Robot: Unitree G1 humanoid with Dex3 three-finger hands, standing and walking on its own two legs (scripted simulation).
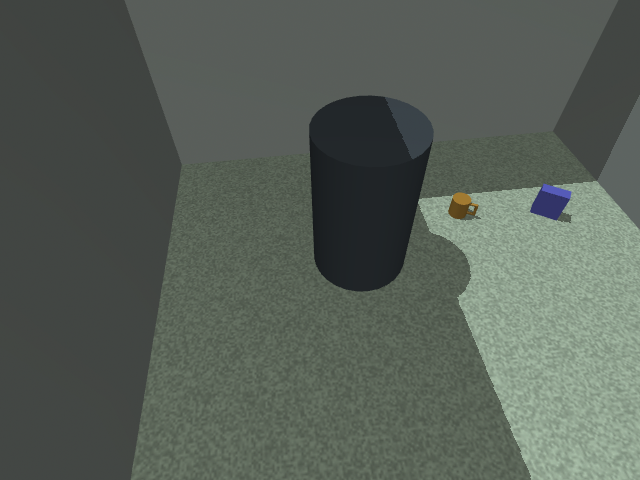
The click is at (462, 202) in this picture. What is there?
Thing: mug
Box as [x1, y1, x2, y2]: [448, 193, 478, 218]
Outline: 454,194 448,210 449,214 455,218 461,218 466,213 473,215 478,205 471,203 470,197 464,193
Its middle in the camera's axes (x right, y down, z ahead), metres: +0.62 -0.14 +1.70
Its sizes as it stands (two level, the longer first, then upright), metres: 0.110 0.076 0.085
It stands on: the floor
